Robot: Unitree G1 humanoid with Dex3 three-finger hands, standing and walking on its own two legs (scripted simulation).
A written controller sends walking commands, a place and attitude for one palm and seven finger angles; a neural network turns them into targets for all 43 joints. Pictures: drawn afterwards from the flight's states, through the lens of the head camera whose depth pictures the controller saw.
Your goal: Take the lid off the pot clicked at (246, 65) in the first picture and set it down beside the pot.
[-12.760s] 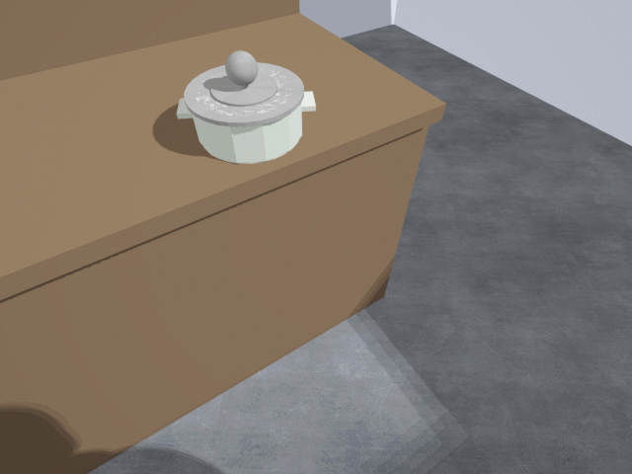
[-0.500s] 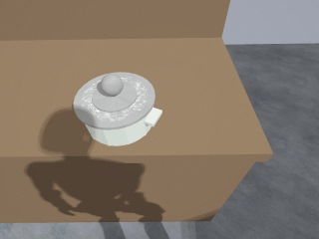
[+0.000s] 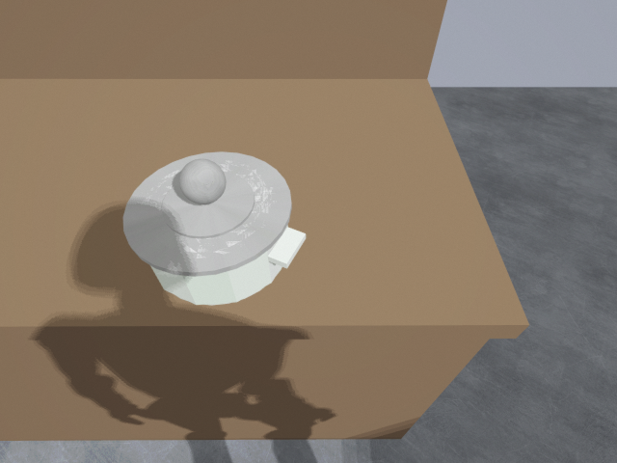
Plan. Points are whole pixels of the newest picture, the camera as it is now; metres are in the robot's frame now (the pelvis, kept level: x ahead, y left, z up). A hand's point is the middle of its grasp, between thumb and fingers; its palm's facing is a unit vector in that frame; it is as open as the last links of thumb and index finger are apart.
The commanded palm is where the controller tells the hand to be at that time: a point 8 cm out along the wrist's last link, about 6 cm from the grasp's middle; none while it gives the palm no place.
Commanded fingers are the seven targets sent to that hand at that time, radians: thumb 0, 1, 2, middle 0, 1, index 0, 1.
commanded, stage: come to a stop and stand still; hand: left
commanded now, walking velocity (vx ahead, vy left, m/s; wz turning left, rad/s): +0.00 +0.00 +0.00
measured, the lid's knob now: (202, 181) +0.39 +0.15 +0.17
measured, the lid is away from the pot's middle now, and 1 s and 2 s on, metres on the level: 0.00 0.00 0.00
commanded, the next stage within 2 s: look again from close up in 0.06 s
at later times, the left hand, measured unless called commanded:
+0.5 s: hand out of the picture +0.02 +0.17 -0.17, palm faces +0.02 -0.98 -0.20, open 7.3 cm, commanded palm none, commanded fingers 0.00 0.90 0.90 -0.20 -0.30 -0.20 -0.30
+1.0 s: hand out of the picture -0.01 +0.17 -0.18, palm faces +0.02 -0.98 -0.17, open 7.3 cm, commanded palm none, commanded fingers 0.00 0.90 0.90 -0.20 -0.30 -0.20 -0.30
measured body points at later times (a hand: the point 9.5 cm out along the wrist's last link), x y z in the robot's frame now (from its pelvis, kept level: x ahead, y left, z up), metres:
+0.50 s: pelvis +0.01 +0.00 +0.00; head +0.03 +0.00 +0.45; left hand +0.02 +0.23 -0.16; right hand +0.00 -0.21 -0.16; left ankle -0.04 +0.11 -0.74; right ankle -0.01 -0.12 -0.74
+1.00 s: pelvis +0.00 +0.01 +0.00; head +0.03 +0.02 +0.45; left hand +0.00 +0.22 -0.16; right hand -0.01 -0.20 -0.16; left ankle -0.04 +0.11 -0.74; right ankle -0.01 -0.12 -0.74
